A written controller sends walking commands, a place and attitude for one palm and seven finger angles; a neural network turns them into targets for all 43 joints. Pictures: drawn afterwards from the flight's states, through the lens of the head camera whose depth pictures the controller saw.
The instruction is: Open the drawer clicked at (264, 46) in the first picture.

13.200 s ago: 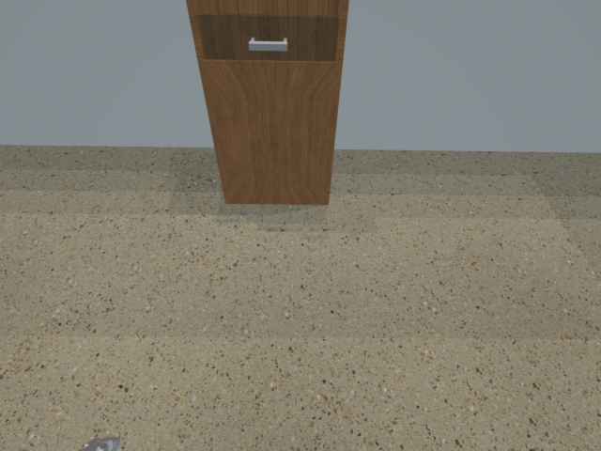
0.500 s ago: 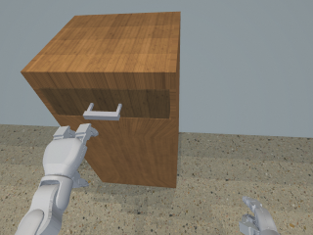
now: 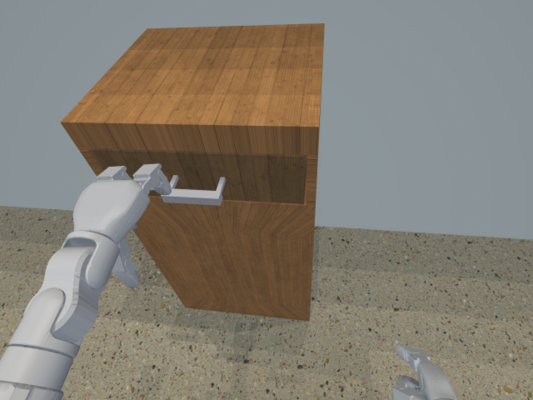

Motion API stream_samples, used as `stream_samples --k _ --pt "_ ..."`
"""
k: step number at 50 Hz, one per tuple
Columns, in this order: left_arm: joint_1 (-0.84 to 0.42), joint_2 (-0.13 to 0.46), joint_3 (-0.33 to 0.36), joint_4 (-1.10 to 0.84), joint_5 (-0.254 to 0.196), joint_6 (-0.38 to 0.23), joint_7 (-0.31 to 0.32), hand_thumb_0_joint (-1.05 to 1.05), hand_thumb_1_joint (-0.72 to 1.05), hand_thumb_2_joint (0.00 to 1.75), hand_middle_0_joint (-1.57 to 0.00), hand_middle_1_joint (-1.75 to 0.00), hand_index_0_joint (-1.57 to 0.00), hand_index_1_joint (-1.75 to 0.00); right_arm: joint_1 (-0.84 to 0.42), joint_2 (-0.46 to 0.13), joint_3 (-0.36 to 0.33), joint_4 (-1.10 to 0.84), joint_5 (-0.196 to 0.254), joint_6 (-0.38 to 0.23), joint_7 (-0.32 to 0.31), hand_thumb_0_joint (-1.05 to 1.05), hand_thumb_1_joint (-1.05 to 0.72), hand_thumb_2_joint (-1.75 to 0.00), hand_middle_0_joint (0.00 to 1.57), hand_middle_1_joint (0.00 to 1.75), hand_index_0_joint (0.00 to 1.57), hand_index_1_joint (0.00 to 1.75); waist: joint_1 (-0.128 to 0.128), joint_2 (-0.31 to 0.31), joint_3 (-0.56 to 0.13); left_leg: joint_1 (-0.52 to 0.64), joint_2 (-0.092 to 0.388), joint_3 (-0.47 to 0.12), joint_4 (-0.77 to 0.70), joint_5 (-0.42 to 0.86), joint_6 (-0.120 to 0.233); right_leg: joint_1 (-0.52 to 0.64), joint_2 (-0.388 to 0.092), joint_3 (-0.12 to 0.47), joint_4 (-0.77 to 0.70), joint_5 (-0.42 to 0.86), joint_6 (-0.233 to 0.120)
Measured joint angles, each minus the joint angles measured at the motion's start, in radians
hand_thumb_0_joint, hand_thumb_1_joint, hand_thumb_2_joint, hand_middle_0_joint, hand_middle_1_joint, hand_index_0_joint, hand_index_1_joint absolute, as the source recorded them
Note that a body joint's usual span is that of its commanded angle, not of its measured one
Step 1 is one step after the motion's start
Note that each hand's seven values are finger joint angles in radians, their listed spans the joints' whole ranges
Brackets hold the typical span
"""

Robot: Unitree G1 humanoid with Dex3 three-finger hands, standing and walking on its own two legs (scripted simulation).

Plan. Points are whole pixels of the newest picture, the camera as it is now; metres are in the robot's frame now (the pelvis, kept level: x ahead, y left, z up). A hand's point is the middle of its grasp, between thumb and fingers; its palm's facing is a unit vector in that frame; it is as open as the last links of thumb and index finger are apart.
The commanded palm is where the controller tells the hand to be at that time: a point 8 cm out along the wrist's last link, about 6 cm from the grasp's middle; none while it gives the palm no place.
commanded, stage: raise the hand with hooked fingers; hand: left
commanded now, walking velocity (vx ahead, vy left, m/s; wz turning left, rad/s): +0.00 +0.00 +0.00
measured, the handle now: (195, 189) +0.50 +0.23 -0.01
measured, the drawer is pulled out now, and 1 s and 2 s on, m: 0.00 0.00 0.00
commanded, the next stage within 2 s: move the hooked fingers above the handle in 0.24 s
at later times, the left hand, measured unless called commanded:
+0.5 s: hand (149, 234) +0.31 +0.22 +0.10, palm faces +0.03 -0.07 -1.00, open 13.8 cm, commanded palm +0.29 +0.23 +0.16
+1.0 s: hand (166, 214) +0.36 +0.22 +0.08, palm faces -0.01 -0.05 -1.00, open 13.8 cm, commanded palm +0.34 +0.23 +0.14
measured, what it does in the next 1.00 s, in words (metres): stands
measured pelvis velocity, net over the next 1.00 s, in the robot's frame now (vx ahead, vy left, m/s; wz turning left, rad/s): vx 0.00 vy -0.02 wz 0.00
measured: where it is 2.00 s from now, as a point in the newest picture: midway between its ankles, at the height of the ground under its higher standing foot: outside the picture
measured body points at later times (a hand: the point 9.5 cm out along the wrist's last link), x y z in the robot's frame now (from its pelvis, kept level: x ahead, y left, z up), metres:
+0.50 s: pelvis -0.01 -0.01 +0.00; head +0.01 -0.05 +0.45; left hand +0.30 +0.22 +0.15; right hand +0.19 -0.23 -0.12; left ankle -0.02 +0.09 -0.74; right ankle +0.00 -0.11 -0.74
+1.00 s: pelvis +0.00 -0.02 -0.01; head +0.04 -0.05 +0.44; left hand +0.36 +0.22 +0.13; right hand +0.15 -0.27 -0.14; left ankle -0.02 +0.09 -0.74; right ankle +0.00 -0.11 -0.74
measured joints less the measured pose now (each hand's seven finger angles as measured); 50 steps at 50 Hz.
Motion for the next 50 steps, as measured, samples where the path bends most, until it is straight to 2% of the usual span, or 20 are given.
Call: stream_samples --k 3,8,13,20,25,30,36,41,50 --pt "0.029 -0.001 0.003 -0.021 0.0 -0.027 0.001 0.0 -0.49 0.3 -0.32 -1.2 -0.32 -1.2 0.018 -0.011 -0.011 0.0 -0.003 -0.002 0.003 0.01 -0.91 -0.9 0.2 0.3 0.2 0.3 -0.002 -0.001 0.003 -0.006 -0.001 0.003 -0.003 0.003 0.001 -0.008 0.0 0.003 -0.002 0.004 0.001" --pt "0.052 -0.002 0.001 -0.041 0.004 -0.068 0.045 0.0 -0.49 0.3 -0.32 -1.2 -0.32 -1.2 0.032 -0.021 -0.027 0.015 -0.004 -0.009 0.002 0.01 -0.91 -0.9 0.2 0.3 0.2 0.3 0.003 -0.007 0.008 -0.014 -0.001 0.003 -0.002 0.006 0.001 -0.017 -0.001 0.004 0.002 0.005 0.0" --pt "0.037 -0.003 0.003 -0.021 0.007 -0.051 0.081 0.0 -0.49 0.3 -0.32 -1.2 -0.32 -1.2 0.023 -0.02 -0.03 0.027 0.002 -0.012 0.0 0.01 -0.91 -0.9 0.19 0.3 0.2 0.3 0.007 -0.007 0.006 -0.019 0.0 0.001 -0.001 0.009 -0.002 -0.022 0.0 0.001 0.005 0.006 -0.003" --pt "0.021 -0.013 -0.016 0.005 0.007 -0.01 0.059 0.0 -0.49 0.3 -0.32 -1.2 -0.32 -1.2 -0.004 -0.01 -0.018 0.015 0.005 -0.014 -0.005 0.01 -0.91 -0.9 0.19 0.3 0.2 0.3 0.003 -0.003 0.0 -0.015 0.004 -0.002 -0.004 0.013 -0.006 -0.019 0.004 -0.001 0.005 0.007 -0.008" --pt "-0.017 -0.023 -0.044 0.048 0.023 -0.034 0.057 0.0 -0.49 0.3 -0.32 -1.2 -0.32 -1.2 -0.017 -0.003 -0.01 0.011 0.003 -0.021 -0.014 0.01 -0.91 -0.9 0.2 0.3 0.2 0.3 0.006 -0.008 -0.002 -0.02 0.006 -0.006 0.002 0.012 -0.011 -0.024 0.006 -0.006 0.013 0.003 -0.013" --pt "-0.07 -0.02 -0.043 0.121 0.031 -0.048 0.068 0.0 -0.49 0.3 -0.32 -1.2 -0.32 -1.2 -0.02 0.002 -0.008 0.012 0.006 -0.025 -0.022 0.01 -0.91 -0.9 0.2 0.3 0.2 0.3 0.003 -0.014 -0.004 -0.033 0.011 -0.009 0.012 0.009 -0.016 -0.036 0.01 -0.008 0.022 -0.002 -0.019" --pt "-0.126 -0.016 -0.039 0.192 0.039 -0.05 0.065 0.0 -0.49 0.3 -0.32 -1.2 -0.32 -1.2 0.003 -0.005 -0.016 0.015 0.006 -0.025 -0.026 0.01 -0.91 -0.9 0.2 0.3 0.2 0.3 -0.007 -0.018 -0.01 -0.057 0.016 -0.01 0.025 0.002 -0.021 -0.06 0.013 -0.01 0.036 -0.009 -0.024" --pt "-0.138 -0.014 -0.026 0.218 0.038 -0.074 0.067 0.0 -0.49 0.3 -0.32 -1.2 -0.32 -1.2 0.03 -0.015 -0.027 0.02 0.006 -0.02 -0.029 0.01 -0.91 -0.9 0.2 0.3 0.2 0.3 -0.018 -0.02 -0.017 -0.075 0.018 -0.006 0.037 -0.007 -0.022 -0.081 0.016 -0.005 0.049 -0.018 -0.025" --pt "-0.181 -0.012 -0.023 0.294 0.049 -0.091 0.097 0.0 -0.49 0.3 -0.32 -1.2 -0.32 -1.2 0.068 -0.025 -0.047 0.033 0.011 -0.015 -0.034 0.01 -0.91 -0.9 0.2 0.3 0.2 0.3 -0.031 -0.026 -0.025 -0.114 0.02 -0.004 0.066 -0.025 -0.022 -0.121 0.016 -0.002 0.079 -0.034 -0.026"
